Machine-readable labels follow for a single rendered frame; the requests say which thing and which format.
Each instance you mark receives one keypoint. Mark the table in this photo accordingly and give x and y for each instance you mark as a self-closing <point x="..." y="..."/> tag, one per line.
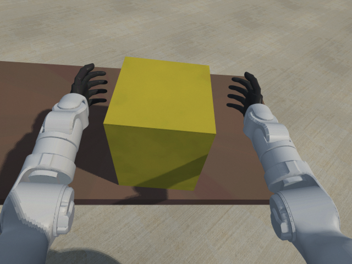
<point x="232" y="173"/>

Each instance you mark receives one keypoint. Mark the right robot hand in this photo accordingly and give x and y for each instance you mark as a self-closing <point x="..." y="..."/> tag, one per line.
<point x="252" y="93"/>

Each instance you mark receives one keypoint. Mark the robot left forearm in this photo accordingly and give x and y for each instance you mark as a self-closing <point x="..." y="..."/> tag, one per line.
<point x="52" y="159"/>

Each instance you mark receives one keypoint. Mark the left robot hand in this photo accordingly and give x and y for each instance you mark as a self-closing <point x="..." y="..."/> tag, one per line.
<point x="82" y="84"/>

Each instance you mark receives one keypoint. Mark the left robot upper arm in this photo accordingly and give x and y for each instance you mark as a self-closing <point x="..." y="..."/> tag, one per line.
<point x="36" y="214"/>

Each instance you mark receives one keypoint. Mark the right robot upper arm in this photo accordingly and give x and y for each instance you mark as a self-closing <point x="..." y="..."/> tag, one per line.
<point x="306" y="217"/>

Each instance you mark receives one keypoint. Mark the carton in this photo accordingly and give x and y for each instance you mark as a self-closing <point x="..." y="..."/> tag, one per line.
<point x="160" y="123"/>

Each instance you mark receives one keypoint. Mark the robot right forearm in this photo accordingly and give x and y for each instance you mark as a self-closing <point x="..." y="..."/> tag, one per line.
<point x="284" y="169"/>

